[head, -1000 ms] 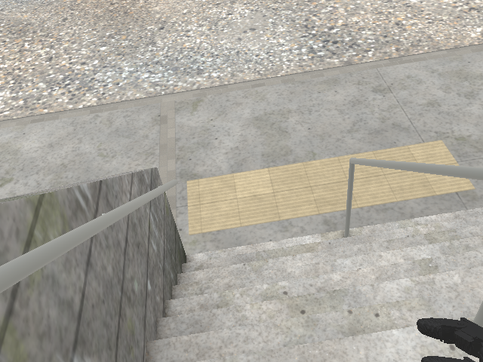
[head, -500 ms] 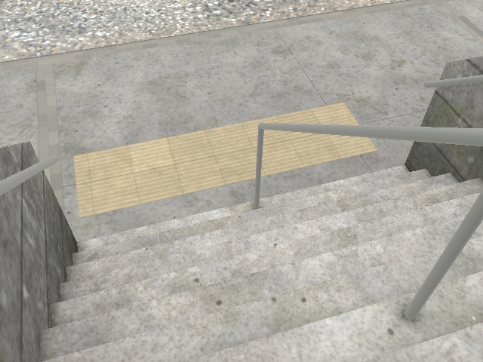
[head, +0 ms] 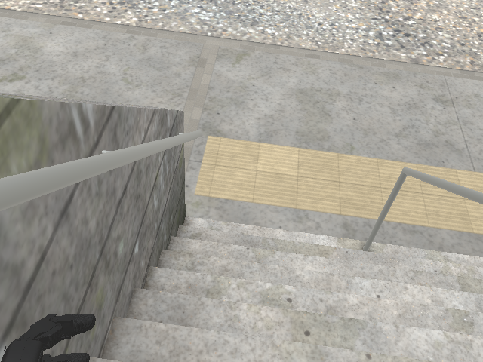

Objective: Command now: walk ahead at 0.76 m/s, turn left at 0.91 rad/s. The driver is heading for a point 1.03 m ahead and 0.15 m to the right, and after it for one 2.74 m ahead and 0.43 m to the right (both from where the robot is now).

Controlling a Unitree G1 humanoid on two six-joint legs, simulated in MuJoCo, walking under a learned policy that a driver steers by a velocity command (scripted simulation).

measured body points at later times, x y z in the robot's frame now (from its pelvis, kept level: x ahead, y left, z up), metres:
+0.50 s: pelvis +0.23 -0.03 -0.17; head +0.28 +0.03 +0.28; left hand +0.04 +0.18 -0.30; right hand +0.55 -0.16 -0.20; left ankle +0.28 +0.10 -0.70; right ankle +0.24 -0.14 -0.88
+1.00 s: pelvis +0.46 +0.07 -0.35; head +0.49 +0.08 +0.10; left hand +0.65 +0.28 -0.47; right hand +0.42 -0.22 -0.46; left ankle +0.45 +0.16 -1.08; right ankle +0.41 -0.09 -0.79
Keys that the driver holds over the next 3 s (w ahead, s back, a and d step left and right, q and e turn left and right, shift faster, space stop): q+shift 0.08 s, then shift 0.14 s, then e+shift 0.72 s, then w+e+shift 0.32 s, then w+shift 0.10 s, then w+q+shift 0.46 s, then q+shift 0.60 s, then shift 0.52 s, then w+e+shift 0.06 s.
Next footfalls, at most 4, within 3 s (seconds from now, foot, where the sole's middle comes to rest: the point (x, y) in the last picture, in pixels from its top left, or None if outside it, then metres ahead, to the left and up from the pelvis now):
0.36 right None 0.28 -0.13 -0.92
0.66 left None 0.44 0.15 -0.98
0.84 left None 0.49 0.15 -1.12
1.48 right None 0.67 -0.29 -1.32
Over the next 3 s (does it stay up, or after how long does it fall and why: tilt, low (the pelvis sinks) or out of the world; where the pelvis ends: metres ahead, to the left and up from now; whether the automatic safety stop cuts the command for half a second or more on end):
stays up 1.01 -0.30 -0.88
